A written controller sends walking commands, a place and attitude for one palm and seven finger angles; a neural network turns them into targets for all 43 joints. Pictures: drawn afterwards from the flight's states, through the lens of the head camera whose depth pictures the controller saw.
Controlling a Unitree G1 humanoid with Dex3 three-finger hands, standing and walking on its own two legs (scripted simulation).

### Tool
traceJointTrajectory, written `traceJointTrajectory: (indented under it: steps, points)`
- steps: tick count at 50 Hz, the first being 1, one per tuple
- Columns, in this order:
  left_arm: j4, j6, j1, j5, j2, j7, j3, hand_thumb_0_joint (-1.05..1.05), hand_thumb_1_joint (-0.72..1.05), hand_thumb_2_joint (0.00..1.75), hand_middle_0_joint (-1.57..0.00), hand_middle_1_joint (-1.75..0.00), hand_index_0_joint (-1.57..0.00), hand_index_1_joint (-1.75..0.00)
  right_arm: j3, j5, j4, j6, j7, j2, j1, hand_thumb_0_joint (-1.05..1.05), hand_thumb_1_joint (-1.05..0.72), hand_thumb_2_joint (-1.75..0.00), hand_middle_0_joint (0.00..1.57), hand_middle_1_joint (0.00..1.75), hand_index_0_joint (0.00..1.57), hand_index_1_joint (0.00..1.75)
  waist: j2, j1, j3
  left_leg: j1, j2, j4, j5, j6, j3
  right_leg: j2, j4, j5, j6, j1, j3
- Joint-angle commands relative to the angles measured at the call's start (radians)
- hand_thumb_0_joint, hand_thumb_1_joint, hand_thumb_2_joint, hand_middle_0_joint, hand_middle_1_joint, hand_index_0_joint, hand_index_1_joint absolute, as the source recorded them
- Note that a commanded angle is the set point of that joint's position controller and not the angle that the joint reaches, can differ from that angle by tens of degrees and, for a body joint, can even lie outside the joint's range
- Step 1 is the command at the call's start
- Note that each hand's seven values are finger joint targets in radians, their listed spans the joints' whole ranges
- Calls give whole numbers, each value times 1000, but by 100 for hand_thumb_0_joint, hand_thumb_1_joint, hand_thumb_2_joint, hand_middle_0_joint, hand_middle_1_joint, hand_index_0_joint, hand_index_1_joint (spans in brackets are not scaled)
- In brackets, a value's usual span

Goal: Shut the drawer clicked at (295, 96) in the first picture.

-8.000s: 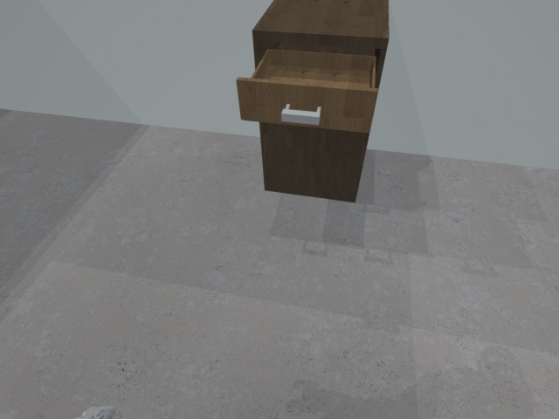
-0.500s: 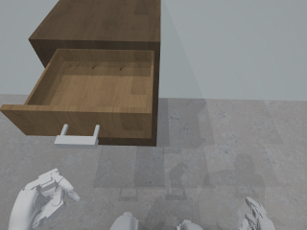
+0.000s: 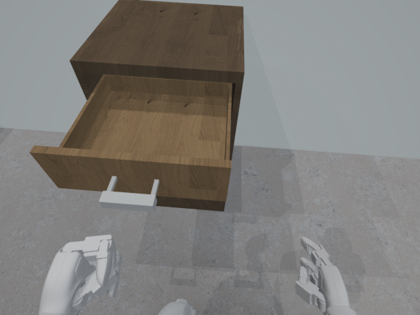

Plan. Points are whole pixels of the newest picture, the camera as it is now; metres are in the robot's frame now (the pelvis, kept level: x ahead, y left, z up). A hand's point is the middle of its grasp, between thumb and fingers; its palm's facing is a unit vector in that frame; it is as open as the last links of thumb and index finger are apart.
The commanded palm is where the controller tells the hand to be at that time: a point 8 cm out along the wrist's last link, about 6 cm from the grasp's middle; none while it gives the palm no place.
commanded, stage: raise the hand and make a fist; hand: left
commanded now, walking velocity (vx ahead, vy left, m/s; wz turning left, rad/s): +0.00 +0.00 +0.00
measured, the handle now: (131, 191) +0.36 +0.21 -0.02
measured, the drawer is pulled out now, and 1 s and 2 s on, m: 0.29 0.29 0.29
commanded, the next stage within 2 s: bring the fist close to the handle in 0.44 s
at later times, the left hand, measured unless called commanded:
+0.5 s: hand (119, 271) +0.18 +0.16 +0.08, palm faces +0.03 -1.00 -0.07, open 3.3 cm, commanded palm +0.14 +0.22 +0.09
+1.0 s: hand (129, 258) +0.21 +0.16 +0.04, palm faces +0.02 -1.00 -0.06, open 3.2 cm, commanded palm +0.18 +0.22 +0.04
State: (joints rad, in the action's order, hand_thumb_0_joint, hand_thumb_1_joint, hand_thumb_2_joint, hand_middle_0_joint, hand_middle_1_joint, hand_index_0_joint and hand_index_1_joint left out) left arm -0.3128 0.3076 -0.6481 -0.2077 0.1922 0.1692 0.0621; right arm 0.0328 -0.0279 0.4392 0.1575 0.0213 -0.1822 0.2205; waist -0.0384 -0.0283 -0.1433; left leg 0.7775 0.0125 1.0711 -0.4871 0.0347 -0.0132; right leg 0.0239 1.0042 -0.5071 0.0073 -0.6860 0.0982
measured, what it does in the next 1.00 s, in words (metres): stands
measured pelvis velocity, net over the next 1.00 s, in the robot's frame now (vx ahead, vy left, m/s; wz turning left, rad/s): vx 0.00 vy -0.03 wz -0.01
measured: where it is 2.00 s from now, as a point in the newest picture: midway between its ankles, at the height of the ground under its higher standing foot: outside the picture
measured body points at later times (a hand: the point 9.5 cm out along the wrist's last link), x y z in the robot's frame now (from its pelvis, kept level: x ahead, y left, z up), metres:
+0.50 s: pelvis +0.01 -0.02 +0.00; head +0.04 -0.02 +0.45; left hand +0.17 +0.21 +0.08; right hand +0.19 -0.25 -0.06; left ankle +0.02 +0.09 -0.67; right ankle +0.00 -0.13 -0.67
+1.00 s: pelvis +0.00 -0.03 -0.01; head +0.06 -0.03 +0.43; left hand +0.20 +0.21 +0.04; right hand +0.18 -0.27 -0.09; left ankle +0.02 +0.09 -0.67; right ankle +0.00 -0.13 -0.67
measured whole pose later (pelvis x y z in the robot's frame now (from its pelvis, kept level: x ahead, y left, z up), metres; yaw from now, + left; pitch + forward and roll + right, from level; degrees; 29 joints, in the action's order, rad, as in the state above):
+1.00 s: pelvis +0.00 -0.03 -0.01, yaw +0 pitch +15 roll -2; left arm -0.04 0.40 -0.47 -0.28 0.22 0.27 0.19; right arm -0.02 -0.03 0.55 0.16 0.05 -0.22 0.22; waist -0.03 0.01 -0.16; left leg 0.87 0.04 1.12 -0.51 -0.01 -0.03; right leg 0.00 1.09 -0.54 -0.04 -0.80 0.11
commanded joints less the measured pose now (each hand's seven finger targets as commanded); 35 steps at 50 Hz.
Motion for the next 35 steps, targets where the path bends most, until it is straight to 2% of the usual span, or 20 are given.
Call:
traceJointTrajectory:
  steps: [1,3,7,8,10,13,14,15,18,19,20,21,23,27,29,30,31,33,35]
  points:
    - [-231,55,-27,-11,80,-2,51,0,90,90,-140,-160,-140,-160,-74,-9,-162,49,17,-150,-41,0,-90,-90,20,30,20,30,-10,27,-121,-178,6,-210,229,-18,-55,-48,-126,171,-30,17,12]
    - [-258,56,-15,-15,63,-2,26,0,90,90,-140,-160,-140,-160,-72,-11,-166,53,17,-149,-41,0,-90,-90,20,30,20,30,-28,33,-117,-188,6,-214,222,-20,-59,-47,-127,161,-30,10,13]
    - [-221,52,-49,-10,82,-17,58,0,90,90,-140,-160,-140,-160,-79,-12,-161,48,19,-151,-42,0,-90,-90,20,30,20,30,13,25,-102,-157,4,-215,197,-20,-53,-48,-130,145,-29,16,13]
    - [-236,55,-49,-14,71,-17,45,0,90,90,-140,-160,-140,-160,-77,-12,-169,49,19,-150,-47,0,-90,-90,20,30,20,30,-13,22,-103,-153,0,-214,195,-19,-47,-45,-131,144,-30,20,9]
    - [-215,58,-57,-13,111,-29,97,0,90,90,-140,-160,-140,-160,-82,-12,-157,45,22,-150,-49,0,-90,-90,20,30,20,30,8,17,-111,-143,1,-210,206,-18,-45,-47,-132,157,-30,35,6]
    - [-226,75,-55,-29,86,-21,80,0,90,90,-140,-160,-140,-160,-82,-14,-158,46,23,-146,-40,0,-90,-90,20,30,20,30,0,24,-117,-148,-3,-202,217,-17,-32,-45,-138,174,-29,39,0]
    - [-218,78,-55,-34,90,-17,88,0,90,90,-140,-160,-140,-160,-83,-15,-155,49,23,-147,-42,0,-90,-90,20,30,20,30,-11,23,-111,-142,-4,-199,208,-16,-28,-44,-143,167,-28,37,-4]
    - [-197,80,-54,-36,114,-20,118,0,90,90,-140,-160,-140,-160,-86,-14,-144,48,26,-148,-49,0,-90,-90,20,30,20,30,16,23,-105,-128,-4,-197,201,-14,-31,-46,-149,164,-28,44,-8]
    - [-208,94,-56,-45,97,0,99,0,90,90,-140,-160,-140,-160,-86,-16,-143,56,26,-147,-44,0,-90,-90,20,30,20,30,-8,26,-125,-141,-8,-189,224,-12,-22,-42,-151,192,-27,56,-16]
    - [-192,94,-61,-50,107,5,112,0,90,90,-140,-160,-140,-160,-88,-18,-136,58,26,-145,-45,0,-90,-90,20,30,20,30,-9,29,-114,-135,-8,-185,219,-12,-19,-41,-160,190,-25,52,-21]
    - [-167,92,-59,-48,129,6,142,0,90,90,-140,-160,-140,-160,-89,-17,-125,56,29,-149,-49,0,-90,-90,20,30,20,30,15,27,-107,-125,-8,-186,214,-10,-23,-44,-164,185,-26,59,-22]
    - [-177,96,-53,-52,107,14,118,0,90,90,-140,-160,-140,-160,-88,-18,-128,59,30,-150,-46,0,-90,-90,20,30,20,30,7,34,-106,-134,-8,-185,218,-9,-21,-43,-164,192,-25,53,-23]
    - [-184,99,-55,-59,104,25,111,0,90,90,-140,-160,-140,-160,-88,-19,-128,66,30,-148,-47,0,-90,-90,20,30,20,30,-10,33,-112,-143,-10,-184,227,-9,-19,-41,-166,205,-24,57,-26]
    - [-145,100,-71,-67,128,32,162,0,90,90,-140,-160,-140,-160,-94,-20,-112,65,32,-141,-50,0,-90,-90,20,30,20,30,26,24,-116,-129,-12,-179,235,-9,-14,-38,-178,221,-21,83,-37]
    - [-107,104,-26,-72,104,45,136,0,90,90,-140,-160,-140,-160,-90,-18,-106,65,34,-144,-51,0,-90,-90,20,30,20,30,40,44,-77,-110,-15,-167,221,-7,-15,-37,-181,213,-17,53,-42]
    - [-73,107,-10,-69,125,46,161,0,90,90,-140,-160,-140,-160,-92,-16,-94,61,38,-148,-58,0,-90,-90,20,30,20,30,59,46,-64,-93,-13,-157,209,-6,-17,-39,-185,197,-16,44,-49]
    - [-62,116,15,-73,117,55,155,0,90,90,-140,-160,-140,-160,-91,-14,-94,62,39,-150,-54,0,-90,-90,20,30,20,30,52,50,-61,-82,-16,-150,190,-8,-14,-36,-186,170,-15,30,-60]
    - [-55,134,67,-77,122,70,152,0,90,90,-140,-160,-140,-160,-88,-12,-91,68,40,-155,-51,0,-90,-90,20,30,20,30,30,55,-73,-75,-18,-137,178,-8,-14,-33,-179,147,-17,16,-67]
    - [-39,149,99,-75,149,76,178,0,90,90,-140,-160,-140,-160,-88,-9,-81,71,43,-159,-53,0,-90,-90,20,30,20,30,20,50,-105,-68,-17,-117,188,-6,-12,-32,-169,150,-19,20,-78]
